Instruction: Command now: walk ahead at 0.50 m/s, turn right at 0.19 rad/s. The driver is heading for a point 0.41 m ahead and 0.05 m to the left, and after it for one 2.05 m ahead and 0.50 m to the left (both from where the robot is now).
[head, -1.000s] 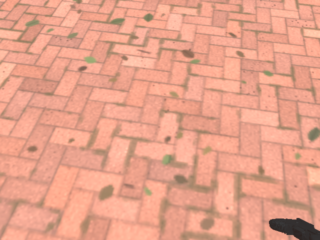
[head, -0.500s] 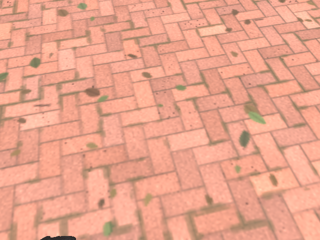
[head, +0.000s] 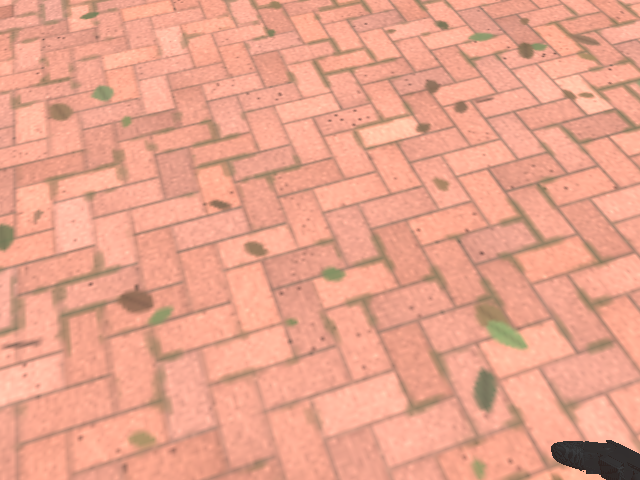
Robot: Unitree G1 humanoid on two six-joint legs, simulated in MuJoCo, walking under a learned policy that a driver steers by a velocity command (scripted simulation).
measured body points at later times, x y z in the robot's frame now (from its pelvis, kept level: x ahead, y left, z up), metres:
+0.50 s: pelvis +0.26 +0.00 +0.00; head +0.30 +0.00 +0.45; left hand +0.51 +0.22 -0.07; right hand +0.25 -0.28 -0.13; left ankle +0.15 +0.12 -0.73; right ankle +0.42 -0.12 -0.72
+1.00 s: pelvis +0.33 +0.02 +0.00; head +0.35 +0.05 +0.45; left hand +0.40 +0.33 -0.12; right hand +0.53 -0.23 -0.09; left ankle +0.32 +0.11 -0.73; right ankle +0.40 -0.12 -0.70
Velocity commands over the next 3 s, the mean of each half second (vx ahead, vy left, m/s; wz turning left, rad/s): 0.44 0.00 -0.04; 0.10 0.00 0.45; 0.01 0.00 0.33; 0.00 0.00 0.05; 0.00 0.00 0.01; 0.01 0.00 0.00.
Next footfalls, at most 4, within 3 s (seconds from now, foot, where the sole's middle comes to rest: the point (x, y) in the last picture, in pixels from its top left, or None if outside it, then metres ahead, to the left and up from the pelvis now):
0.02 left None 0.18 0.12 -0.77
0.50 right None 0.45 -0.12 -0.77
0.94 left None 0.36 0.13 -0.77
1.38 right None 0.44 -0.10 -0.77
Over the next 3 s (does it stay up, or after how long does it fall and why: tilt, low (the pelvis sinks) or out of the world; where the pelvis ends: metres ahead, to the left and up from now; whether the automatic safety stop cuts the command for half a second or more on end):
stays up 0.38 -0.02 0.01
